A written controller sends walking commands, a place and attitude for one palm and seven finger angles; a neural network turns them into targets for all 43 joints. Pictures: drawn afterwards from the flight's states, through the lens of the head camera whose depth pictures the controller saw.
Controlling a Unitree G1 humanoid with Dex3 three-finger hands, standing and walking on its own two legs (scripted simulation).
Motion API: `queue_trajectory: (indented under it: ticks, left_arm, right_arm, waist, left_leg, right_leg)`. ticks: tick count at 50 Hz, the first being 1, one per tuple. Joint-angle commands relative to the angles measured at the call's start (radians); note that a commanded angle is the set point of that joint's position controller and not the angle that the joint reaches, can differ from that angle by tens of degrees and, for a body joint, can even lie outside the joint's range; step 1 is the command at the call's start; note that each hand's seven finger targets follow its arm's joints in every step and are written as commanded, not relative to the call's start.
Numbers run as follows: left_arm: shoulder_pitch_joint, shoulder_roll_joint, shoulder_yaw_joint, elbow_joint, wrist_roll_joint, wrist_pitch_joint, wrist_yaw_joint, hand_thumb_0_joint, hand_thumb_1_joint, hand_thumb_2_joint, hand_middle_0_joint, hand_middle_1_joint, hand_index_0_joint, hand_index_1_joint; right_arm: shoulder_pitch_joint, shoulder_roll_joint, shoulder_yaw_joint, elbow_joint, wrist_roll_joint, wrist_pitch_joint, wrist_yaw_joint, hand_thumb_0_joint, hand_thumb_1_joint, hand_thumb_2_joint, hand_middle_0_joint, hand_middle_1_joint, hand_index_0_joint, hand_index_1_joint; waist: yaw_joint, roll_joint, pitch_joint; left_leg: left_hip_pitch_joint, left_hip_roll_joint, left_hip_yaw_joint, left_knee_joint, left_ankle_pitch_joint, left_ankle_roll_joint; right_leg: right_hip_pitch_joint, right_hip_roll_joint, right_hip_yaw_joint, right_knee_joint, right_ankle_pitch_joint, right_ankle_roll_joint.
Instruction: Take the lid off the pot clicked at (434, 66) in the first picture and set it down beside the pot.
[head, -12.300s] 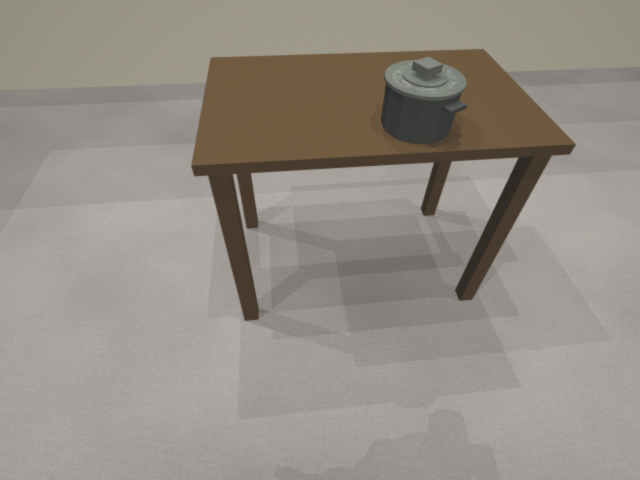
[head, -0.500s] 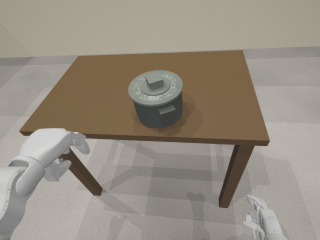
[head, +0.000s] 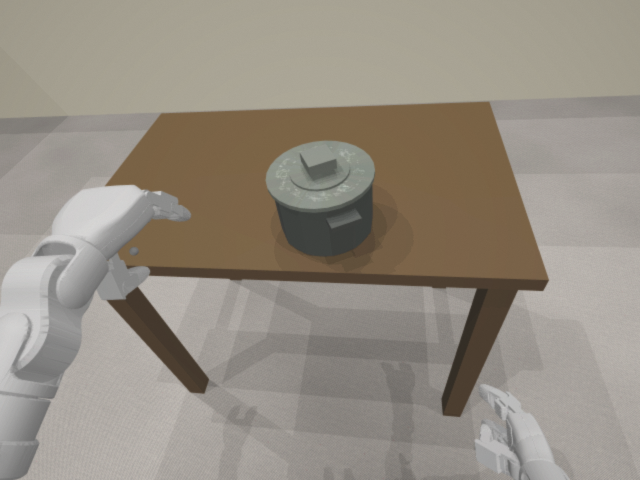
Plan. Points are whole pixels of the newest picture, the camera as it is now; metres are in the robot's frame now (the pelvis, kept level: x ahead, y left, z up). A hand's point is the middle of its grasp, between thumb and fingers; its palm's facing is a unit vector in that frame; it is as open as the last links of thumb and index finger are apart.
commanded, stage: move the open hand above the knob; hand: left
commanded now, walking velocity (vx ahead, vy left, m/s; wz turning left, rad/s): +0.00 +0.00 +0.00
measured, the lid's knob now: (318, 160) +0.58 +0.07 +0.09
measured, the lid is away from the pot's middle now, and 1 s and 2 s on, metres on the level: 0.00 0.00 0.00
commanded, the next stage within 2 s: none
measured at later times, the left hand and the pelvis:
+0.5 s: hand (216, 205) +0.39 +0.17 +0.16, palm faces -0.17 +0.00 -0.99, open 9.7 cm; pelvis +0.01 -0.03 +0.00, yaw +0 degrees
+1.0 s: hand (264, 177) +0.46 +0.12 +0.15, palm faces -0.25 -0.02 -0.97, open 9.8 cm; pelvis +0.03 -0.03 +0.00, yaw +0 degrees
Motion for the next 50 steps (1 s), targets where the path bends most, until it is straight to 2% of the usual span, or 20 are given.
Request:
queue_trajectory:
  ticks: [1, 3, 5, 7, 10, 13, 15, 16, 18, 20, 23, 28, 30, 32, 35, 38, 43, 45, 46, 50]
  left_arm:
    - [-0.357, 0.188, 0.056, -0.186, 0.031, 0.000, 0.012, 0.000, -0.275, 1.459, -0.860, -0.081, -0.860, -0.081]
    - [-0.493, 0.263, 0.099, -0.152, 0.056, 0.005, 0.027, 0.000, -0.275, 1.459, -0.860, -0.081, -0.860, -0.081]
    - [-0.539, 0.322, 0.153, -0.153, 0.069, 0.011, 0.040, 0.000, -0.275, 1.459, -0.860, -0.081, -0.860, -0.081]
    - [-0.588, 0.277, 0.101, -0.131, 0.080, 0.018, 0.032, 0.000, -0.275, 1.459, -0.860, -0.081, -0.860, -0.081]
    - [-0.474, 0.133, 0.017, -0.038, 0.055, 0.052, 0.017, 0.000, -0.275, 1.459, -0.860, -0.081, -0.860, -0.081]
    - [-0.489, 0.091, -0.042, 0.001, 0.061, 0.072, -0.005, 0.000, -0.275, 1.459, -0.860, -0.081, -0.860, -0.081]
    - [-0.560, 0.091, -0.052, -0.022, 0.071, 0.075, -0.003, 0.000, -0.275, 1.459, -0.860, -0.081, -0.860, -0.081]
    - [-0.607, 0.112, -0.054, 0.001, 0.086, 0.079, -0.008, 0.000, -0.275, 1.459, -0.860, -0.081, -0.860, -0.081]
    - [-0.706, 0.246, 0.041, 0.007, 0.106, 0.077, 0.001, 0.000, -0.275, 1.459, -0.860, -0.081, -0.860, -0.081]
    - [-0.776, 0.286, 0.071, 0.003, 0.110, 0.077, 0.007, 0.000, -0.275, 1.459, -0.860, -0.081, -0.860, -0.081]
    - [-0.790, 0.208, 0.003, 0.184, 0.101, 0.100, -0.009, 0.000, -0.275, 1.459, -0.860, -0.081, -0.860, -0.081]
    - [-0.750, 0.049, -0.132, 0.219, 0.079, 0.113, -0.059, 0.000, -0.275, 1.459, -0.860, -0.081, -0.860, -0.081]
    - [-0.821, 0.063, -0.137, 0.214, 0.090, 0.113, -0.068, 0.000, -0.275, 1.459, -0.860, -0.081, -0.860, -0.081]
    - [-0.915, 0.178, -0.060, 0.192, 0.108, 0.104, -0.068, 0.000, -0.275, 1.459, -0.860, -0.081, -0.860, -0.081]
    - [-1.008, 0.285, 0.026, 0.200, 0.114, 0.074, -0.051, 0.000, -0.275, 1.459, -0.860, -0.081, -0.860, -0.081]
    - [-0.956, 0.215, -0.010, 0.352, 0.110, 0.072, -0.037, 0.000, -0.275, 1.459, -0.860, -0.081, -0.860, -0.081]
    - [-0.915, -0.005, -0.180, 0.357, 0.096, 0.112, -0.038, 0.000, -0.275, 1.459, -0.860, -0.081, -0.860, -0.081]
    - [-0.964, 0.010, -0.176, 0.325, 0.100, 0.125, -0.037, 0.000, -0.275, 1.459, -0.860, -0.081, -0.860, -0.081]
    - [-1.007, 0.093, -0.114, 0.338, 0.115, 0.127, -0.034, 0.000, -0.275, 1.459, -0.860, -0.081, -0.860, -0.081]
    - [-1.191, 0.150, -0.084, 0.282, 0.121, 0.115, -0.017, 0.000, -0.275, 1.459, -0.860, -0.081, -0.860, -0.081]
  right_arm:
    - [-0.170, -0.102, -0.030, -0.165, 0.003, -0.052, -0.002, 0.000, -0.900, -0.900, 0.200, 0.300, 0.200, 0.300]
    - [-0.161, -0.112, -0.032, -0.142, 0.002, -0.047, -0.016, 0.000, -0.900, -0.900, 0.200, 0.300, 0.200, 0.300]
    - [-0.159, -0.112, -0.032, -0.145, 0.001, -0.057, -0.018, 0.000, -0.900, -0.900, 0.200, 0.300, 0.200, 0.300]
    - [-0.159, -0.096, -0.027, -0.131, -0.004, -0.052, -0.015, 0.000, -0.900, -0.900, 0.200, 0.300, 0.200, 0.300]
    - [-0.152, -0.094, -0.035, -0.142, 0.004, -0.047, 0.009, 0.000, -0.900, -0.900, 0.200, 0.300, 0.200, 0.300]
    - [-0.157, -0.106, -0.032, -0.140, 0.007, -0.017, 0.017, 0.000, -0.900, -0.900, 0.200, 0.300, 0.200, 0.300]
    - [-0.174, -0.106, -0.031, -0.154, 0.014, -0.018, 0.018, 0.000, -0.900, -0.900, 0.200, 0.300, 0.200, 0.300]
    - [-0.170, -0.103, -0.025, -0.144, 0.009, -0.016, 0.012, 0.000, -0.900, -0.900, 0.200, 0.300, 0.200, 0.300]
    - [-0.165, -0.114, -0.027, -0.134, 0.003, -0.011, 0.001, 0.000, -0.900, -0.900, 0.200, 0.300, 0.200, 0.300]
    - [-0.167, -0.108, -0.025, -0.134, 0.003, -0.018, -0.004, 0.000, -0.900, -0.900, 0.200, 0.300, 0.200, 0.300]
    - [-0.135, -0.103, -0.026, -0.106, 0.008, -0.011, -0.009, 0.000, -0.900, -0.900, 0.200, 0.300, 0.200, 0.300]
    - [-0.135, -0.109, -0.039, -0.128, 0.020, 0.000, 0.002, 0.000, -0.900, -0.900, 0.200, 0.300, 0.200, 0.300]
    - [-0.128, -0.116, -0.043, -0.127, 0.025, 0.004, 0.000, 0.000, -0.900, -0.900, 0.200, 0.300, 0.200, 0.300]
    - [-0.126, -0.119, -0.042, -0.120, 0.021, 0.004, -0.010, 0.000, -0.900, -0.900, 0.200, 0.300, 0.200, 0.300]
    - [-0.096, -0.120, -0.041, -0.106, 0.014, -0.004, -0.020, 0.000, -0.900, -0.900, 0.200, 0.300, 0.200, 0.300]
    - [-0.073, -0.109, -0.036, -0.088, 0.018, 0.003, -0.021, 0.000, -0.900, -0.900, 0.200, 0.300, 0.200, 0.300]
    - [-0.088, -0.111, -0.050, -0.107, 0.031, 0.021, 0.012, 0.000, -0.900, -0.900, 0.200, 0.300, 0.200, 0.300]
    - [-0.081, -0.120, -0.057, -0.109, 0.031, 0.026, 0.012, 0.000, -0.900, -0.900, 0.200, 0.300, 0.200, 0.300]
    - [-0.075, -0.123, -0.054, -0.100, 0.030, 0.029, 0.008, 0.000, -0.900, -0.900, 0.200, 0.300, 0.200, 0.300]
    - [-0.056, -0.117, -0.053, -0.085, 0.023, 0.017, -0.004, 0.000, -0.900, -0.900, 0.200, 0.300, 0.200, 0.300]
  waist:
    - [-0.020, -0.073, -0.230]
    - [-0.024, -0.063, -0.211]
    - [-0.012, -0.023, -0.266]
    - [-0.005, -0.013, -0.320]
    - [-0.016, -0.058, -0.302]
    - [-0.021, -0.135, -0.253]
    - [-0.035, -0.126, -0.252]
    - [-0.030, -0.137, -0.274]
    - [-0.019, -0.120, -0.313]
    - [-0.019, -0.089, -0.359]
    - [-0.030, -0.129, -0.319]
    - [-0.055, -0.178, -0.313]
    - [-0.072, -0.190, -0.306]
    - [-0.061, -0.176, -0.351]
    - [-0.052, -0.146, -0.408]
    - [-0.050, -0.169, -0.374]
    - [-0.071, -0.156, -0.361]
    - [-0.083, -0.168, -0.389]
    - [-0.077, -0.197, -0.401]
    - [-0.085, -0.143, -0.493]
  left_leg:
    - [0.162, 0.007, -0.059, -0.073, 0.022, -0.005]
    - [0.152, 0.009, -0.070, -0.084, -0.026, -0.007]
    - [0.174, 0.000, -0.069, -0.055, 0.027, -0.004]
    - [0.198, 0.000, -0.069, -0.055, 0.093, -0.008]
    - [0.188, -0.007, -0.058, -0.024, 0.133, -0.006]
    - [0.138, -0.010, -0.030, -0.039, 0.087, -0.006]
    - [0.138, -0.013, -0.026, -0.022, 0.060, -0.002]
    - [0.136, -0.019, -0.019, -0.029, 0.062, 0.001]
    - [0.136, -0.023, -0.023, -0.026, 0.077, 0.005]
    - [0.153, -0.028, -0.027, -0.007, 0.103, 0.009]
    - [0.119, -0.032, -0.017, -0.010, 0.100, 0.009]
    - [0.118, -0.041, 0.007, 0.015, 0.106, 0.020]
    - [0.120, -0.039, 0.005, 0.024, 0.098, 0.025]
    - [0.134, -0.043, 0.000, 0.026, 0.119, 0.031]
    - [0.147, -0.043, -0.007, 0.033, 0.169, 0.035]
    - [0.115, -0.038, 0.001, 0.027, 0.193, 0.031]
    - [0.132, -0.033, 0.009, 0.033, 0.210, 0.026]
    - [0.150, -0.034, 0.005, 0.047, 0.223, 0.032]
    - [0.138, -0.034, 0.007, 0.044, 0.210, 0.034]
    - [0.192, -0.035, -0.011, 0.058, 0.289, 0.040]
  right_leg:
    - [-0.041, 0.076, -0.027, -0.059, 0.018, -0.044]
    - [-0.054, 0.077, -0.022, -0.061, -0.017, -0.047]
    - [-0.031, 0.079, -0.012, -0.045, 0.005, -0.057]
    - [-0.006, 0.070, -0.013, -0.035, 0.052, -0.059]
    - [-0.022, 0.075, -0.016, -0.026, 0.107, -0.059]
    - [-0.033, 0.068, -0.022, -0.038, 0.096, -0.049]
    - [-0.045, 0.070, -0.015, -0.032, 0.077, -0.051]
    - [-0.028, 0.064, -0.014, -0.035, 0.077, -0.048]
    - [0.007, 0.060, -0.001, -0.029, 0.099, -0.049]
    - [0.028, 0.061, 0.011, -0.014, 0.132, -0.050]
    - [0.014, 0.055, 0.007, -0.018, 0.157, -0.042]
    - [-0.008, 0.048, 0.009, -0.012, 0.224, -0.033]
    - [-0.020, 0.050, 0.011, -0.016, 0.223, -0.034]
    - [0.015, 0.047, 0.022, -0.007, 0.251, -0.034]
    - [0.060, 0.043, 0.032, 0.004, 0.308, -0.037]
    - [0.052, 0.042, 0.023, 0.013, 0.345, -0.037]
    - [-0.005, 0.046, 0.003, 0.019, 0.349, -0.040]
    - [0.000, 0.049, 0.004, 0.016, 0.366, -0.041]
    - [0.018, 0.051, 0.011, 0.015, 0.369, -0.038]
    - [0.045, 0.049, 0.015, 0.034, 0.431, -0.043]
